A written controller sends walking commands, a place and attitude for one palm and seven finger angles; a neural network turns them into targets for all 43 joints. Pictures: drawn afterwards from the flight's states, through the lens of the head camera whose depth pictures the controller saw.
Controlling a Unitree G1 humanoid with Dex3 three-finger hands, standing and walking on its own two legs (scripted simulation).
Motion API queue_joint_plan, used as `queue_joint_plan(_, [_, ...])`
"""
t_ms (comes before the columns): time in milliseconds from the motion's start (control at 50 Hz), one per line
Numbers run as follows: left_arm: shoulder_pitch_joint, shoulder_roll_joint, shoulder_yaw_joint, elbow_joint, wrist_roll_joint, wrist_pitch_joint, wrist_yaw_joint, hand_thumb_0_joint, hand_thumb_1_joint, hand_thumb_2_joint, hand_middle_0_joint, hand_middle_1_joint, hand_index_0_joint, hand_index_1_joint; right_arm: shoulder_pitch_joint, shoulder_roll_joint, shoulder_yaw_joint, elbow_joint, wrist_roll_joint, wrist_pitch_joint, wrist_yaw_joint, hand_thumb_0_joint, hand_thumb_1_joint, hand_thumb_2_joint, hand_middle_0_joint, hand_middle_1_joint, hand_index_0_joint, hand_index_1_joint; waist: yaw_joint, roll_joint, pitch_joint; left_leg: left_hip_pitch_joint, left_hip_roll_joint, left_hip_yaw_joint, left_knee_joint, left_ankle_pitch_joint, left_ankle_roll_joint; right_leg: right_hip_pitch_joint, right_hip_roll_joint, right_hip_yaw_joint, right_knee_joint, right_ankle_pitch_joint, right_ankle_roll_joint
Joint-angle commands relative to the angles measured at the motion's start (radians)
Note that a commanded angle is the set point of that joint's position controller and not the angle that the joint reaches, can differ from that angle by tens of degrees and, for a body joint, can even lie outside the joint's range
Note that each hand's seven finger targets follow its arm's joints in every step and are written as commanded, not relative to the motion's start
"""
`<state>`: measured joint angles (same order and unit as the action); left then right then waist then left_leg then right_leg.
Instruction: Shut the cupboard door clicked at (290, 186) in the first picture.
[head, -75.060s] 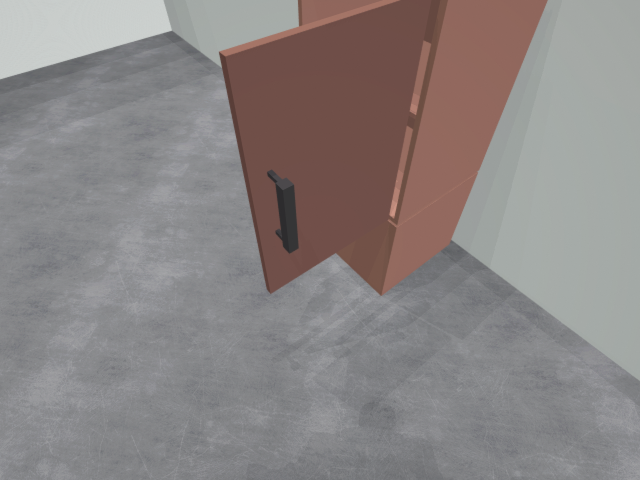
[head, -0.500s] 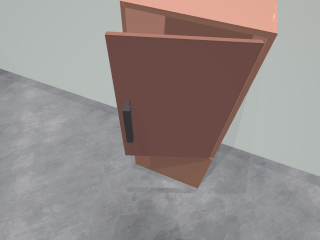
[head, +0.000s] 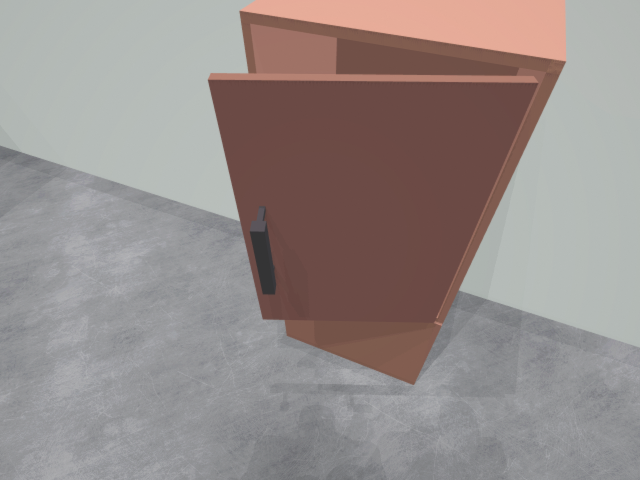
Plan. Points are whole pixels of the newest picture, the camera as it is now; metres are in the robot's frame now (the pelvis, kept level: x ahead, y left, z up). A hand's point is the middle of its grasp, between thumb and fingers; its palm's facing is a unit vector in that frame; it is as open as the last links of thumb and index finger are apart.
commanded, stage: shuffle to correct the standing spot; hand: left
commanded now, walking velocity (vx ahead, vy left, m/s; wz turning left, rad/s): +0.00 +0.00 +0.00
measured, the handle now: (265, 251) +0.49 +0.13 -0.06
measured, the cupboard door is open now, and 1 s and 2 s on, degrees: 21 21 21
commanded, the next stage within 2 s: come to a stop and stand still in 0.38 s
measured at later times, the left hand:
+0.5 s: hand out of the picture +0.03 +0.13 -0.18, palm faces +0.04 -0.98 -0.20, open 7.4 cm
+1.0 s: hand out of the picture +0.08 +0.12 -0.17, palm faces +0.03 -0.97 -0.24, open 7.4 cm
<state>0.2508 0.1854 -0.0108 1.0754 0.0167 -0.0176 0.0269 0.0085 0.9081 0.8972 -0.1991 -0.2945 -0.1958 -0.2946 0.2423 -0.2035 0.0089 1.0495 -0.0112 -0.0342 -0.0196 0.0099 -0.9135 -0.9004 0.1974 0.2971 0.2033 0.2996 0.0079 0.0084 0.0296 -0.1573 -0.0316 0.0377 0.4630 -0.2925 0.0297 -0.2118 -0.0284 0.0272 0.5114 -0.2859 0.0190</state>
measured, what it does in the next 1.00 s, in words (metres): steps on the spot: left foot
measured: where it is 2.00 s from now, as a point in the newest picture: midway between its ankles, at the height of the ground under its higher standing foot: outside the picture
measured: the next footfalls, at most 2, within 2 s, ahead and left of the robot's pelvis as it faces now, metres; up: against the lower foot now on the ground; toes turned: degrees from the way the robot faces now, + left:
left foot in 0.68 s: +0.10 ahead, +0.05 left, +0.00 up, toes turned +1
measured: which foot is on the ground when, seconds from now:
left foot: down 0.00-0.44, up 0.46-0.66, down 0.68-1.00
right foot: down 0.00-1.00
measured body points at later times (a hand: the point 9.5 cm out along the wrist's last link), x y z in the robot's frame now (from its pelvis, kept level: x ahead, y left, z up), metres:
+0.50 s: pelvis +0.04 -0.05 -0.01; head +0.07 -0.04 +0.44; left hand +0.03 +0.19 -0.17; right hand +0.05 -0.28 -0.17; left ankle -0.03 +0.08 -0.71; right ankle -0.01 -0.13 -0.74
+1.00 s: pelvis +0.05 -0.06 +0.00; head +0.07 -0.07 +0.44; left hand +0.08 +0.18 -0.15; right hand +0.14 -0.28 -0.16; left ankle +0.06 +0.05 -0.74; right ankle +0.03 -0.16 -0.74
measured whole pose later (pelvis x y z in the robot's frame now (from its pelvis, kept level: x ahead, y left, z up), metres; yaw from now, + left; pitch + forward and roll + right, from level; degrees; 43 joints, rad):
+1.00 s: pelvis +0.05 -0.06 +0.00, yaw -1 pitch -1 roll +1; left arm 0.24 0.17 0.02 1.02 0.03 0.01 0.04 0.01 0.92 0.90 -0.20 -0.29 -0.20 -0.29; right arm 0.13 -0.14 -0.03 1.01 -0.01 0.01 -0.03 -0.01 -0.93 -0.90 0.20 0.30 0.21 0.30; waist 0.02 0.01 0.06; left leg -0.25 -0.01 0.07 0.52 -0.26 0.02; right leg -0.21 -0.01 -0.03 0.56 -0.34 -0.02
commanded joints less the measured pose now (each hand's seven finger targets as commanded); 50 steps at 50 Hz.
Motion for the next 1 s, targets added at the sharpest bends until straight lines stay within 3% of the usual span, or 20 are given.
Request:
queue_joint_plan(0, [0.018, 0.152, 0.031, -0.040, -0.003, -0.017, 0.008, 0.000, 0.900, 0.900, -0.200, -0.300, -0.200, -0.300, 0.021, -0.126, -0.030, -0.033, -0.002, -0.016, -0.011, 0.000, -0.900, -0.900, 0.200, 0.300, 0.200, 0.300, -0.006, -0.017, -0.011, -0.013, 0.122, -0.097, -0.088, 0.254, 0.013, 0.020, -0.068, 0.064, -0.069, 0.248, -0.056])
queue_joint_plan(60, [0.005, 0.166, 0.034, -0.043, -0.003, -0.018, 0.007, 0.000, 0.900, 0.900, -0.200, -0.300, -0.200, -0.300, 0.005, -0.133, -0.031, -0.027, -0.002, -0.015, -0.011, 0.000, -0.900, -0.900, 0.200, 0.300, 0.200, 0.300, -0.005, -0.004, -0.026, -0.006, 0.123, -0.092, -0.083, 0.269, 0.009, 0.040, -0.074, 0.065, -0.072, 0.281, -0.057])
queue_joint_plan(120, [0.040, 0.107, 0.021, -0.020, -0.003, -0.004, 0.006, 0.000, 0.900, 0.900, -0.200, -0.300, -0.200, -0.300, 0.030, -0.076, -0.018, -0.006, -0.008, -0.005, -0.010, 0.000, -0.900, -0.900, 0.200, 0.300, 0.200, 0.300, -0.005, -0.005, -0.024, 0.001, 0.133, -0.088, -0.081, 0.206, 0.009, 0.037, -0.060, 0.036, -0.065, 0.194, -0.048])
queue_joint_plan(200, [0.035, 0.107, 0.033, -0.036, 0.007, 0.018, -0.008, 0.000, 0.900, 0.900, -0.200, -0.300, -0.200, -0.300, 0.027, -0.117, -0.034, -0.012, -0.016, 0.009, -0.014, 0.000, -0.900, -0.900, 0.200, 0.300, 0.200, 0.300, -0.009, 0.037, 0.054, -0.042, 0.179, -0.147, -0.129, 0.030, 0.035, -0.053, -0.017, 0.002, -0.016, 0.013, -0.050])
queue_joint_plan(300, [0.060, 0.099, 0.051, -0.066, 0.014, 0.022, -0.023, 0.000, 0.900, 0.900, -0.200, -0.300, -0.200, -0.300, 0.048, -0.143, -0.057, -0.029, -0.020, 0.015, -0.028, 0.000, -0.900, -0.900, 0.200, 0.300, 0.200, 0.300, -0.008, 0.079, 0.065, -0.027, 0.239, -0.187, -0.090, 0.128, 0.077, -0.114, 0.010, -0.023, 0.050, 0.009, -0.056])
queue_joint_plan(380, [0.141, 0.120, 0.068, -0.059, 0.013, 0.017, -0.024, 0.000, 0.900, 0.900, -0.200, -0.300, -0.200, -0.300, 0.039, -0.110, -0.060, -0.042, -0.017, 0.011, -0.034, 0.000, -0.900, -0.900, 0.200, 0.300, 0.200, 0.300, 0.017, -0.036, 0.003, -0.118, 0.167, -0.063, 0.093, 0.148, 0.037, 0.032, -0.054, 0.075, -0.014, 0.195, -0.094])
queue_joint_plan(420, [0.226, 0.162, 0.080, -0.034, 0.016, 0.012, -0.015, 0.000, 0.900, 0.900, -0.200, -0.300, -0.200, -0.300, 0.009, -0.037, -0.048, -0.065, -0.010, 0.011, -0.034, 0.000, -0.900, -0.900, 0.200, 0.300, 0.200, 0.300, 0.047, -0.284, -0.010, -0.317, 0.038, 0.068, 0.349, -0.187, -0.017, 0.193, -0.194, 0.275, -0.123, 0.500, -0.194])
queue_joint_plan(440, [0.264, 0.154, 0.082, -0.029, 0.018, 0.010, -0.009, 0.000, 0.900, 0.900, -0.200, -0.300, -0.200, -0.300, -0.043, -0.038, -0.048, -0.084, -0.006, 0.009, -0.035, 0.000, -0.900, -0.900, 0.200, 0.300, 0.200, 0.300, 0.081, -0.284, 0.000, -0.402, 0.039, 0.030, 0.496, -0.341, -0.018, 0.226, -0.247, 0.339, -0.135, 0.703, -0.265])
queue_joint_plan(460, [0.256, 0.130, 0.078, -0.029, 0.022, 0.009, -0.002, 0.000, 0.900, 0.900, -0.200, -0.300, -0.200, -0.300, -0.058, -0.038, -0.052, -0.088, -0.005, 0.007, -0.035, 0.000, -0.900, -0.900, 0.200, 0.300, 0.200, 0.300, 0.072, -0.232, 0.006, -0.438, 0.054, -0.001, 0.584, -0.335, -0.016, 0.242, -0.244, 0.308, -0.115, 0.823, -0.300])
queue_joint_plan(520, [0.195, 0.102, 0.072, -0.050, 0.019, -0.001, 0.018, 0.000, 0.900, 0.900, -0.200, -0.300, -0.200, -0.300, -0.057, 0.006, -0.043, -0.078, 0.001, 0.009, -0.020, 0.000, -0.900, -0.900, 0.200, 0.300, 0.200, 0.300, 0.035, -0.051, -0.012, -0.380, 0.066, 0.000, 0.502, -0.270, -0.026, 0.216, -0.212, 0.211, -0.089, 0.885, -0.274])
queue_joint_plan(560, [0.160, 0.102, 0.063, -0.057, 0.017, -0.006, 0.023, 0.000, 0.900, 0.900, -0.200, -0.300, -0.200, -0.300, -0.035, 0.033, -0.032, -0.064, 0.008, 0.013, -0.015, 0.000, -0.900, -0.900, 0.200, 0.300, 0.200, 0.300, 0.006, -0.043, -0.035, -0.252, 0.057, 0.000, 0.335, -0.175, -0.031, 0.138, -0.182, 0.170, -0.090, 0.817, -0.242])
queue_joint_plan(620, [0.116, 0.104, 0.056, -0.055, 0.001, -0.011, 0.022, 0.000, 0.900, 0.900, -0.200, -0.300, -0.200, -0.300, 0.067, 0.030, -0.031, -0.017, 0.014, 0.005, -0.017, 0.000, -0.900, -0.900, 0.200, 0.300, 0.200, 0.300, -0.044, -0.063, -0.081, 0.030, 0.032, 0.012, -0.019, 0.189, -0.028, 0.061, -0.091, 0.080, -0.006, 0.691, -0.142])
queue_joint_plan(640, [0.135, 0.089, 0.054, -0.056, -0.007, -0.009, 0.023, 0.000, 0.900, 0.900, -0.200, -0.300, -0.200, -0.300, 0.093, -0.013, -0.037, -0.010, 0.009, -0.003, -0.024, 0.000, -0.900, -0.900, 0.200, 0.300, 0.200, 0.300, -0.042, -0.017, -0.104, 0.122, 0.098, -0.028, -0.041, 0.414, -0.003, 0.027, -0.061, 0.074, 0.040, 0.587, -0.100])
queue_joint_plan(660, [0.162, 0.054, 0.048, -0.052, -0.016, -0.004, 0.025, 0.000, 0.900, 0.900, -0.200, -0.300, -0.200, -0.300, 0.098, -0.060, -0.042, -0.020, 0.006, -0.008, -0.030, 0.000, -0.900, -0.900, 0.200, 0.300, 0.200, 0.300, -0.028, 0.092, -0.139, 0.175, 0.244, -0.178, -0.007, 0.741, 0.075, -0.035, -0.016, 0.040, 0.074, 0.353, -0.050])
queue_joint_plan(680, [0.181, 0.022, 0.042, -0.047, -0.015, 0.002, 0.031, 0.000, 0.900, 0.900, -0.200, -0.300, -0.200, -0.300, 0.080, -0.077, -0.044, -0.026, 0.008, -0.001, -0.035, 0.000, -0.900, -0.900, 0.200, 0.300, 0.200, 0.300, -0.005, 0.141, -0.122, 0.137, 0.334, -0.219, -0.019, 0.923, 0.149, -0.032, 0.005, 0.003, 0.094, -0.007, -0.025])
queue_joint_plan(720, [0.175, 0.024, 0.037, -0.033, -0.004, 0.016, 0.033, 0.000, 0.900, 0.900, -0.200, -0.300, -0.200, -0.300, 0.000, -0.063, -0.036, -0.031, 0.005, 0.004, -0.043, 0.000, -0.900, -0.900, 0.200, 0.300, 0.200, 0.300, 0.016, 0.221, -0.011, 0.075, 0.331, -0.214, -0.057, 0.983, 0.177, -0.063, -0.004, 0.001, 0.121, -0.197, -0.012])
queue_joint_plan(820, [0.147, 0.026, 0.043, -0.034, 0.003, 0.027, 0.022, 0.000, 0.900, 0.900, -0.200, -0.300, -0.200, -0.300, -0.020, -0.060, -0.051, -0.051, 0.000, 0.014, -0.042, 0.000, -0.900, -0.900, 0.200, 0.300, 0.200, 0.300, 0.019, 0.067, -0.034, 0.078, 0.270, -0.148, -0.029, 0.860, 0.139, -0.037, -0.025, -0.033, 0.047, -0.034, -0.015])
queue_joint_plan(880, [0.131, 0.049, 0.050, -0.054, 0.010, 0.022, 0.019, 0.000, 0.900, 0.900, -0.200, -0.300, -0.200, -0.300, -0.049, -0.058, -0.063, -0.076, 0.001, 0.023, -0.030, 0.000, -0.900, -0.900, 0.200, 0.300, 0.200, 0.300, 0.017, -0.031, -0.054, -0.031, 0.180, -0.097, 0.003, 0.449, 0.061, 0.022, -0.067, 0.029, -0.026, 0.266, -0.033])
queue_joint_plan(920, [0.097, 0.064, 0.047, -0.071, 0.011, 0.017, 0.015, 0.000, 0.900, 0.900, -0.200, -0.300, -0.200, -0.300, -0.053, -0.024, -0.061, -0.077, 0.001, 0.033, -0.021, 0.000, -0.900, -0.900, 0.200, 0.300, 0.200, 0.300, 0.005, -0.105, -0.033, -0.066, 0.120, -0.054, 0.022, 0.212, 0.020, 0.002, -0.117, 0.076, -0.065, 0.310, -0.065])
queue_joint_plan(980, [0.040, 0.092, 0.046, -0.093, 0.006, 0.012, 0.014, 0.000, 0.900, 0.900, -0.200, -0.300, -0.200, -0.300, -0.025, 0.002, -0.051, -0.060, -0.002, 0.042, -0.011, 0.000, -0.900, -0.900, 0.200, 0.300, 0.200, 0.300, -0.016, -0.143, -0.007, -0.047, 0.080, -0.024, 0.030, 0.091, -0.012, -0.070, -0.165, 0.123, -0.137, 0.214, -0.106])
